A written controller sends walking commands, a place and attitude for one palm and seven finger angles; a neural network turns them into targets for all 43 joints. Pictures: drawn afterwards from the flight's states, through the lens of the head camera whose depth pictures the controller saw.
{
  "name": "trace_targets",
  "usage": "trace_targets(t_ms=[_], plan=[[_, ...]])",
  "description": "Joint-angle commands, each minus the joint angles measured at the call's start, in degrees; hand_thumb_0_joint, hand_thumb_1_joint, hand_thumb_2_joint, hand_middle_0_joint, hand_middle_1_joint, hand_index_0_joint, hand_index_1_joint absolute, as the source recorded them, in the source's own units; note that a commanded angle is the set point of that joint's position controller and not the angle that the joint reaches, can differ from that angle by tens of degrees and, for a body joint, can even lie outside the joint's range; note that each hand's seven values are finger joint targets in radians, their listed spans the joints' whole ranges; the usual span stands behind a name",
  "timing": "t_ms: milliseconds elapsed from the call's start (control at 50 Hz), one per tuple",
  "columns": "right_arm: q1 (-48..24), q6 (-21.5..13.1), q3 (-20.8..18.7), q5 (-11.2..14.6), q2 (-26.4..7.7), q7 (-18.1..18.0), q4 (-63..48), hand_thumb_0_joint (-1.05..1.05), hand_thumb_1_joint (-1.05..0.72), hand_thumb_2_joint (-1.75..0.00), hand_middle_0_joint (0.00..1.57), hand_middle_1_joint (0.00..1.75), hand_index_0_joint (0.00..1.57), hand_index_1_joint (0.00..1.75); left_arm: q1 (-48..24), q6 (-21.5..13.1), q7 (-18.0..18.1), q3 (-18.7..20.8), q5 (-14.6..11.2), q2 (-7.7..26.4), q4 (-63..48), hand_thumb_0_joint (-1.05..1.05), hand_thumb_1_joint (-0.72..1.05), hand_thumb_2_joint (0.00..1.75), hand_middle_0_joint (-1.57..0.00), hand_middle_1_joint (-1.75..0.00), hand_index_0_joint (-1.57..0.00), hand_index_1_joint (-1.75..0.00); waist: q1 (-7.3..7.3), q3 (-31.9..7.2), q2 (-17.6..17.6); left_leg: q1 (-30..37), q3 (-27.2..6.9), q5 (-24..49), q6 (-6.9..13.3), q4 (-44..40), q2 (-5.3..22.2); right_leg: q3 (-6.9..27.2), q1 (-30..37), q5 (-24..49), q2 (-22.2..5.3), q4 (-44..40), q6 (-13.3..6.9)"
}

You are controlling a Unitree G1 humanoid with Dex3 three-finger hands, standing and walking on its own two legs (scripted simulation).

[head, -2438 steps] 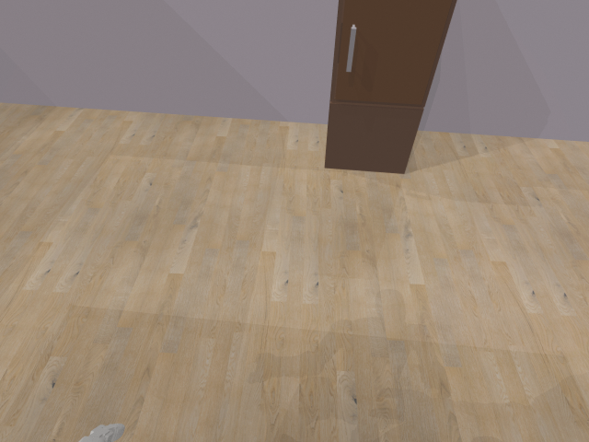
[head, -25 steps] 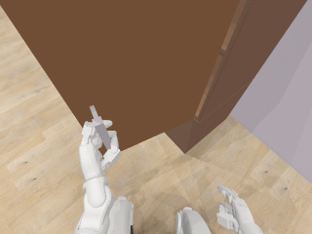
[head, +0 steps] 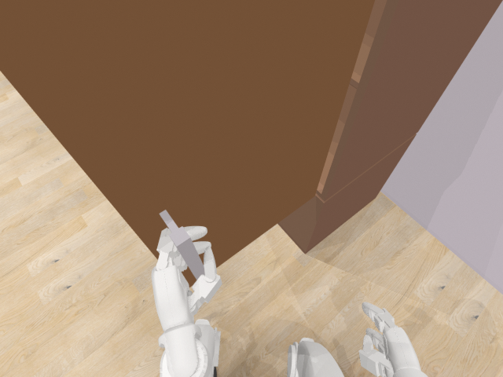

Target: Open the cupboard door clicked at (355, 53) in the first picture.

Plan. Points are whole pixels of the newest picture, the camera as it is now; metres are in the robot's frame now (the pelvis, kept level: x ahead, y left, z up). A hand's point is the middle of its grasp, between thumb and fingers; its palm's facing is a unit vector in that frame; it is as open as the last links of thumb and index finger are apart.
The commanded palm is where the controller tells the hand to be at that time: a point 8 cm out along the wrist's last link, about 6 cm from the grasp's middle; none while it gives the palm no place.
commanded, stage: open thumb and fingers to let go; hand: left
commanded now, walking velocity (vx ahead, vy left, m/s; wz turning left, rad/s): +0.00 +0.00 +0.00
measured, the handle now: (185, 249) +0.31 +0.12 +0.02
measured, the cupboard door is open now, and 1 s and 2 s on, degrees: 90 91 92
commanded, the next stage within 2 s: slide the hand sideways off the handle in 0.70 s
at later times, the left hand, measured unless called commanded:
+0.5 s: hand (206, 270) +0.27 +0.08 +0.02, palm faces +0.28 -0.96 -0.01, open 13.7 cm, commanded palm +0.23 +0.12 +0.02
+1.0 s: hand (198, 294) +0.24 +0.09 +0.02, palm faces -0.18 -0.98 -0.03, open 15.9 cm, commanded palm +0.23 +0.12 +0.02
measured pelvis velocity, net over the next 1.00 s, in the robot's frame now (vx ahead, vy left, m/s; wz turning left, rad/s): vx -0.02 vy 0.05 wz -0.02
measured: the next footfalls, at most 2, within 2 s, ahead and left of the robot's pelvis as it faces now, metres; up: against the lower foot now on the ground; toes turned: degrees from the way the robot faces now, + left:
none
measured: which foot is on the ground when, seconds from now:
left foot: down 0.00-1.00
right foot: down 0.00-1.00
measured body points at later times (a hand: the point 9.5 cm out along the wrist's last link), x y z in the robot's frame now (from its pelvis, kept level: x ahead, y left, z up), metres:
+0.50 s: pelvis +0.00 +0.02 +0.00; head +0.08 +0.02 +0.45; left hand +0.25 +0.13 +0.03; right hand +0.18 -0.19 -0.10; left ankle +0.05 +0.17 -0.61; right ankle -0.01 -0.08 -0.61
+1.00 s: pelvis -0.02 +0.05 +0.00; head +0.07 +0.05 +0.44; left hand +0.24 +0.14 +0.03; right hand +0.17 -0.17 -0.10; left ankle +0.05 +0.17 -0.61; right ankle -0.01 -0.08 -0.61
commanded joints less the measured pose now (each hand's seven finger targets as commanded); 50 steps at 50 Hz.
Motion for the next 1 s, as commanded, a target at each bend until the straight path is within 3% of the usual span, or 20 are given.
trace_targets(t_ms=[0,80,160,220,260,300,320,420,480,620,660,780,800,820,840,900,920,960,980], plan=[[-1.4,-3.0,-1.6,0.3,-3.8,-0.3,-8.8,0.0,-0.9,-0.9,0.2,0.3,0.2,0.3,-6.5,-2.5,-0.1,-0.3,-0.1,-2.2,-12.9,0.0,0.41,0.69,-0.36,-1.3,-0.36,-1.3,-0.94,-18.2,-5.8,11.7,2.2,9.8,4.2,-4.6,-4.2,9.5,13.9,26.3,-1.3,-17.7,4.5],[-0.6,-2.3,-1.4,0.6,-3.9,-0.5,-9.3,0.0,-0.9,-0.9,0.2,0.3,0.2,0.3,-5.6,-0.2,-0.4,-1.2,-0.4,-2.7,-12.8,0.0,0.13,0.57,-0.35,-1.27,-0.35,-1.27,-1.56,-17.7,-7.6,12.5,2.2,10.9,4.3,-5.3,-4.1,8.6,14.7,28.8,-1.2,-17.8,4.8],[-0.8,-2.4,-1.3,0.5,-3.9,-0.6,-9.2,0.0,-0.9,-0.9,0.2,0.3,0.2,0.3,-6.9,0.3,-0.2,-1.8,0.0,-3.3,-12.7,0.0,-0.15,0.45,-0.32,-1.24,-0.32,-1.24,-1.89,-16.4,-6.9,13.0,2.0,10.8,4.4,-5.7,-4.0,7.4,13.2,27.6,-0.7,-17.5,4.5],[-1.1,-2.5,-1.1,0.5,-4.0,-0.4,-9.6,0.0,-0.9,-0.9,0.2,0.3,0.2,0.3,-5.2,0.5,0.1,-1.9,0.4,-3.6,-12.2,0.0,-0.36,0.36,-0.31,-1.22,-0.31,-1.22,-1.22,-15.3,-5.7,13.4,1.8,11.1,4.4,-6.4,-4.0,5.8,12.2,25.2,0.1,-17.0,3.6],[-1.6,-2.6,-0.9,0.4,-3.9,-0.3,-9.2,0.0,-0.9,-0.9,0.2,0.3,0.2,0.3,-7.1,0.3,0.4,-1.9,0.6,-3.7,-11.2,0.0,-0.5,0.3,-0.3,-1.2,-0.3,-1.2,-1.73,-13.8,-6.1,13.2,1.8,9.8,4.3,-6.2,-3.9,5.8,10.4,23.0,0.1,-17.2,3.7],[-1.8,-2.8,-1.0,0.4,-3.9,-0.2,-9.2,0.0,-0.9,-0.9,0.2,0.3,0.2,0.3,-7.8,0.1,0.8,-2.4,1.0,-4.4,-11.4,0.0,-0.5,0.3,-0.3,-1.2,-0.3,-1.2,-1.45,-14.4,-4.5,13.9,1.8,9.6,4.3,-6.5,-3.9,5.2,9.5,21.3,0.4,-16.7,3.3],[-1.8,-2.8,-1.0,0.3,-4.0,-0.1,-9.7,0.0,-0.9,-0.9,0.2,0.3,0.2,0.3,-7.2,0.5,1.0,-2.2,1.1,-4.2,-11.6,0.0,-0.5,0.3,-0.29,-1.15,-0.29,-1.15,-0.87,-14.7,-4.1,13.7,1.6,10.0,4.3,-6.8,-3.9,4.7,9.9,20.7,0.7,-16.4,2.9],[-2.1,-2.7,-0.9,0.4,-4.0,-0.1,-9.7,0.0,-0.9,-0.9,0.2,0.3,0.2,0.3,-9.3,1.4,2.0,-2.7,1.6,-5.1,-10.9,0.0,-0.5,0.3,-0.25,-0.9,-0.25,-0.9,-0.93,-15.0,-3.4,14.5,1.4,9.6,4.3,-7.3,-3.8,3.8,8.7,18.4,1.1,-16.1,2.5],[-2.4,-2.5,-0.8,0.4,-4.0,-0.1,-9.4,0.0,-0.9,-0.9,0.2,0.3,0.2,0.3,-12.0,2.2,2.5,-3.6,1.8,-6.2,-10.1,0.0,-0.5,0.3,-0.22,-0.75,-0.22,-0.75,-1.55,-14.9,-3.4,15.2,1.5,8.7,4.3,-7.5,-3.7,3.3,7.3,17.0,1.2,-16.1,2.6],[-2.3,-2.1,-0.8,0.4,-4.2,0.0,-10.1,0.0,-0.9,-0.9,0.2,0.3,0.2,0.3,-12.5,4.0,3.3,-4.7,2.2,-7.7,-10.4,0.0,-0.5,0.3,-0.17,-0.4,-0.17,-0.4,-1.26,-16.8,-2.1,17.0,0.8,10.1,4.1,-8.6,-3.5,2.1,7.4,17.4,1.7,-15.1,2.1],[-2.7,-2.2,-0.5,0.5,-4.1,0.2,-9.7,0.0,-0.9,-0.9,0.2,0.3,0.2,0.3,-14.3,4.4,3.5,-6.2,2.5,-9.4,-9.7,0.0,-0.5,0.3,-0.15,-0.3,-0.15,-0.3,-1.99,-15.4,-1.8,17.1,0.7,8.8,4.1,-8.8,-3.4,1.6,5.7,16.0,1.6,-15.1,2.2],[-3.2,-2.3,-0.5,0.5,-4.0,0.4,-9.8,0.0,-0.9,-0.9,0.2,0.3,0.2,0.3,-14.4,4.9,3.8,-6.6,2.6,-10.1,-9.7,0.0,-0.5,0.3,-0.15,-0.3,-0.15,-0.3,-1.75,-15.5,-2.9,17.4,0.3,8.1,4.0,-9.2,-3.4,1.2,5.7,15.0,1.8,-15.0,2.0],[1.7,-1.6,-1.2,1.2,-6.8,0.8,-9.9,0.0,-0.9,-0.9,0.2,0.3,0.2,0.3,-14.3,2.9,-7.5,-17.7,8.4,-1.7,-11.8,0.0,-0.5,0.3,-0.15,-0.3,-0.15,-0.3,-7.72,-13.6,-3.4,17.2,0.7,8.6,4.9,-7.1,-3.2,3.1,3.3,17.6,0.6,-15.2,2.2],[1.5,-0.9,-1.8,1.3,-6.3,0.7,-11.3,0.0,-0.9,-0.9,0.2,0.3,0.2,0.3,-17.0,0.5,-13.9,-14.0,5.8,1.7,-16.5,0.0,-0.5,0.3,-0.15,-0.3,-0.15,-0.3,-5.1,-17.7,-0.2,17.8,0.7,10.9,5.1,-6.5,-3.3,3.7,5.3,20.4,0.3,-13.8,1.4],[0.6,-0.7,-1.8,1.7,-6.2,0.5,-11.6,0.0,-0.9,-0.9,0.2,0.3,0.2,0.3,-16.6,-0.7,-17.9,-13.4,4.8,3.4,-16.4,0.0,-0.5,0.3,-0.15,-0.3,-0.15,-0.3,-4.28,-18.7,0.4,18.4,1.0,11.0,5.2,-6.2,-3.6,4.1,5.7,21.2,0.2,-13.4,1.3],[0.0,-0.8,-1.4,3.0,-6.1,0.0,-13.9,0.0,-0.9,-0.9,0.2,0.3,0.2,0.3,-14.6,-1.7,-27.2,-13.2,-1.0,3.7,-17.9,0.0,-0.5,0.3,-0.15,-0.3,-0.15,-0.3,-4.7,-16.0,0.3,17.9,0.5,7.9,5.2,-6.3,-3.5,4.0,3.8,17.0,0.4,-13.6,1.4],[-0.2,-1.0,-1.3,3.5,-6.2,-0.1,-14.6,0.0,-0.9,-0.9,0.2,0.3,0.2,0.3,-15.0,-1.4,-28.5,-13.0,-3.9,2.1,-19.1,0.0,-0.5,0.3,-0.15,-0.3,-0.15,-0.3,-4.41,-15.6,2.1,19.2,-0.2,7.0,5.1,-7.2,-3.3,3.3,2.7,15.2,0.6,-13.2,1.1],[-0.7,-1.0,-1.1,4.3,-6.2,-0.1,-16.0,0.0,-0.9,-0.9,0.2,0.3,0.2,0.3,-10.9,0.4,-28.8,-11.5,-8.4,-0.5,-18.5,0.0,-0.5,0.3,-0.15,-0.3,-0.15,-0.3,-3.51,-14.3,0.9,19.5,-0.5,4.7,4.7,-8.5,-3.3,2.3,2.0,12.8,1.1,-13.5,1.4],[-0.9,-0.8,-1.1,4.4,-6.5,-0.2,-16.6,0.0,-0.9,-0.9,0.2,0.3,0.2,0.3,-8.8,1.5,-28.1,-9.7,-9.8,-0.1,-18.4,0.0,-0.5,0.3,-0.15,-0.3,-0.15,-0.3,-2.98,-13.9,-1.0,18.9,-0.6,3.7,4.6,-9.0,-3.2,2.0,2.4,12.1,1.3,-13.6,1.5]])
